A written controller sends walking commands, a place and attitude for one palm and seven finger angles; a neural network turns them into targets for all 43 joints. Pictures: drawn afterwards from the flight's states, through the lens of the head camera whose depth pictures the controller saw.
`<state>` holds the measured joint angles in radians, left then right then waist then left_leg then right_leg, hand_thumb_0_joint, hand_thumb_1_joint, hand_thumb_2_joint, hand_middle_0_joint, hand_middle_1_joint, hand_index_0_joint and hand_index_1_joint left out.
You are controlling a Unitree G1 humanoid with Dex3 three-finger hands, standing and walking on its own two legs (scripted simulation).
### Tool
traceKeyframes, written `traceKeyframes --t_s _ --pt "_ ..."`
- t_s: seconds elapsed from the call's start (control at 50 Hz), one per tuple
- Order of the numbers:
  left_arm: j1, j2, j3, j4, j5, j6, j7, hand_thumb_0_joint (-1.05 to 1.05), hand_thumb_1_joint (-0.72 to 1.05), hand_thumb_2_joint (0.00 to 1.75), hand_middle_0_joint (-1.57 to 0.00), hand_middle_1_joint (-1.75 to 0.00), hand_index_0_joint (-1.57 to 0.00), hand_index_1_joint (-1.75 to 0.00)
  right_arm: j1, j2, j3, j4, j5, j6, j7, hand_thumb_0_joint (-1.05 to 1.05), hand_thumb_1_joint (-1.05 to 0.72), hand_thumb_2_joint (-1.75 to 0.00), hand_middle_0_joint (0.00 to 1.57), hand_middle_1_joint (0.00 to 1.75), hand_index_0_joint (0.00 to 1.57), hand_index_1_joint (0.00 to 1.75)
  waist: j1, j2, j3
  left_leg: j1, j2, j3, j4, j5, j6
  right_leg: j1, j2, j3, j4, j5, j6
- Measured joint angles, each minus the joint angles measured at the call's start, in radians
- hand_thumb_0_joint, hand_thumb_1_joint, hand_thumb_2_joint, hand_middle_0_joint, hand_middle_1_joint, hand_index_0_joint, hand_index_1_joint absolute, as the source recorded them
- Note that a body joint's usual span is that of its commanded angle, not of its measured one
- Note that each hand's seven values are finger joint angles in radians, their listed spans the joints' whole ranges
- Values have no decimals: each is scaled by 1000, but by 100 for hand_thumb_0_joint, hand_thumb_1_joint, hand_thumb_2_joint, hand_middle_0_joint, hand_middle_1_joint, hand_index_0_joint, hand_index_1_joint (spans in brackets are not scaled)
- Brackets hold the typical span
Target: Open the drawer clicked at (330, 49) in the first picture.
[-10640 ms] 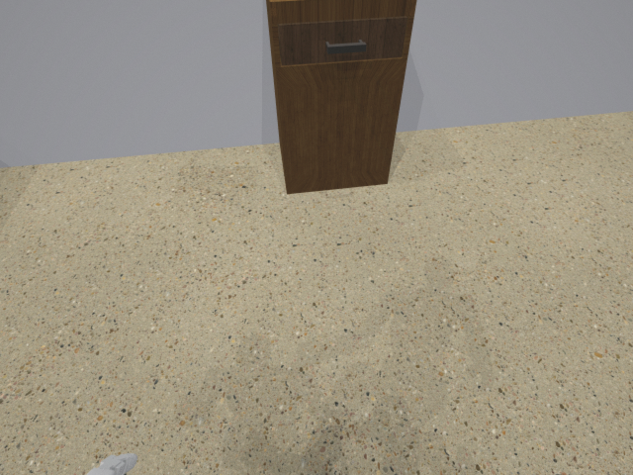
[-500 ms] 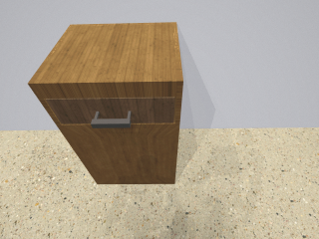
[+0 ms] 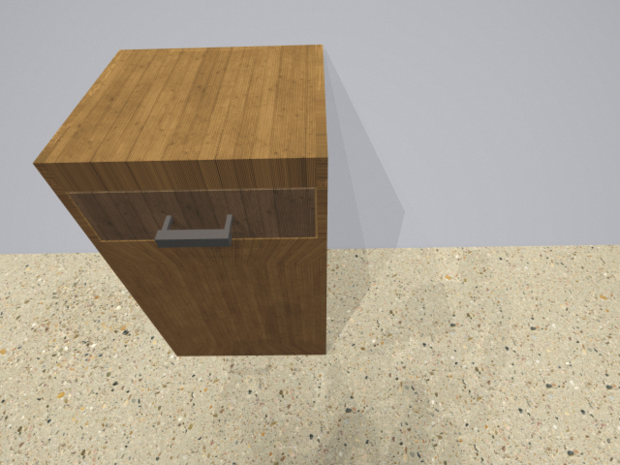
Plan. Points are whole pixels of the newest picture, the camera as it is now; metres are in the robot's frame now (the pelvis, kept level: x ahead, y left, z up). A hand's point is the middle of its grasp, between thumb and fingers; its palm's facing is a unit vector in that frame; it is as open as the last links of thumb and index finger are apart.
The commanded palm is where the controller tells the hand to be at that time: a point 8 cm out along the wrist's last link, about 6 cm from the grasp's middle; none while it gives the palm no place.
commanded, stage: come to a stop and stand still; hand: left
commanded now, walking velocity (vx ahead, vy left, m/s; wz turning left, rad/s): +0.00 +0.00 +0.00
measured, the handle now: (196, 229) +0.53 +0.26 -0.07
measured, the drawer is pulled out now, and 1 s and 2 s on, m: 0.00 0.00 0.00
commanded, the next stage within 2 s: look again from close up in 0.50 s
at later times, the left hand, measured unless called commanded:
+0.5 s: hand out of the picture -0.02 +0.12 -0.17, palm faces +0.06 -0.98 -0.17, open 7.4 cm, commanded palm none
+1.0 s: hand out of the picture +0.00 +0.13 -0.17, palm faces +0.07 -0.98 -0.18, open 7.3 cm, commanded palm none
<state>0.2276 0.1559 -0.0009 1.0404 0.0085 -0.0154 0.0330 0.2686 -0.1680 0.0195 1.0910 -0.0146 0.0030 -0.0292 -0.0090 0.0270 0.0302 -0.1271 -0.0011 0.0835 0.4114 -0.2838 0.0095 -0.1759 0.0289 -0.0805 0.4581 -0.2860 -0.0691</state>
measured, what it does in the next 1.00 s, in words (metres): stands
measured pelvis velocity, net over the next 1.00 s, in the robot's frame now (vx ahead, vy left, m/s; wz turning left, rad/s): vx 0.02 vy -0.02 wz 0.02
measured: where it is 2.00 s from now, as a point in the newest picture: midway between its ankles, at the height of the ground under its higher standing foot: outside the picture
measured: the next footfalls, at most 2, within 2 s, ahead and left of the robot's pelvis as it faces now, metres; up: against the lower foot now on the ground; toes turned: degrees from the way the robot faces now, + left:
none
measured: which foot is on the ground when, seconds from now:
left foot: down 0.00-1.00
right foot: down 0.00-1.00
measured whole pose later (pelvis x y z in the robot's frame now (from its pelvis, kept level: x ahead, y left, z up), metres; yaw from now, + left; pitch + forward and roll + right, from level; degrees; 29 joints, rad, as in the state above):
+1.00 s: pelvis +0.02 -0.02 +0.00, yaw +1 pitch +1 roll +1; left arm 0.32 0.11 0.00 1.14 0.01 -0.03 0.04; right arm 0.33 -0.10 0.03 1.15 -0.01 -0.01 -0.05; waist 0.01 0.01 0.02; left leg -0.10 0.03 0.06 0.41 -0.31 -0.03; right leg -0.13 0.06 -0.11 0.41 -0.30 -0.10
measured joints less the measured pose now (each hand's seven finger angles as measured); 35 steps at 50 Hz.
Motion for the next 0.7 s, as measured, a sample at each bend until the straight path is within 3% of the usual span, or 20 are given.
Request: traceKeyframes --t_s 0.44,0.7 --pt "102 -58 -18 98 0 -12 -1 0 91 90 -20 -30 -20 -30 31 36 11 53 7 -4 -11 0 -91 -90 20 30 20 30 19 -5 -8 20 34 -29 -10 -7 -35 47 36 -27 -55 4 -30" --pt "99 -52 -7 98 0 -14 4 0 91 90 -20 -30 -20 -30 50 55 10 56 6 -9 -19 0 -91 -90 20 30 20 30 19 -10 -15 22 41 -29 -3 -21 -40 50 43 -26 -52 -7 -34"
